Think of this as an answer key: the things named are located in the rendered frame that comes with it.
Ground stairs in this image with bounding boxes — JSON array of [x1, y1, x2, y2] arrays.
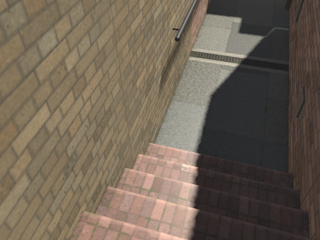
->
[[70, 143, 316, 240]]

